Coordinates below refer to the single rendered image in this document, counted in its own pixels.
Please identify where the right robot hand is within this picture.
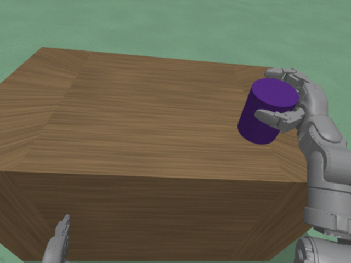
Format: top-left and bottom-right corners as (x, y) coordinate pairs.
(254, 68), (328, 133)

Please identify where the right robot arm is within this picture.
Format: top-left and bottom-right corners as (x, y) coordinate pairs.
(294, 115), (351, 263)

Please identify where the can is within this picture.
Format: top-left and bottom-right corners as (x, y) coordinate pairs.
(237, 78), (299, 145)

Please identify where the left robot hand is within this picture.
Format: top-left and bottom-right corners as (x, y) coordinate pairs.
(42, 214), (75, 263)

